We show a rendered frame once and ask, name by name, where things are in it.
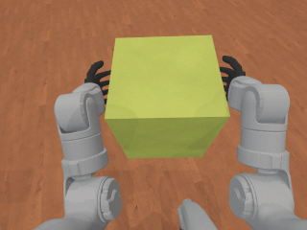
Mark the robot left upper arm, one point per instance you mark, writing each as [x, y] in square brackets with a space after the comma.
[90, 204]

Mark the right robot thigh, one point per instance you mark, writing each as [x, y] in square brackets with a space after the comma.
[192, 217]

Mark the carton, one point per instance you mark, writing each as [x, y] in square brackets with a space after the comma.
[165, 96]

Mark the robot right shin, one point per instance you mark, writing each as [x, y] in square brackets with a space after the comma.
[186, 200]

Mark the left robot hand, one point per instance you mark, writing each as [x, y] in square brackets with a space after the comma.
[92, 78]

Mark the left robot forearm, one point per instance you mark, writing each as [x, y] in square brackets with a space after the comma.
[77, 116]

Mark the robot right upper arm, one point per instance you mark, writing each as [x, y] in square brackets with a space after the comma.
[264, 201]

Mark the right robot forearm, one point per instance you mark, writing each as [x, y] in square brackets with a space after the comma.
[264, 120]

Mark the right robot hand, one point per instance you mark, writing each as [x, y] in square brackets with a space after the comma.
[232, 74]

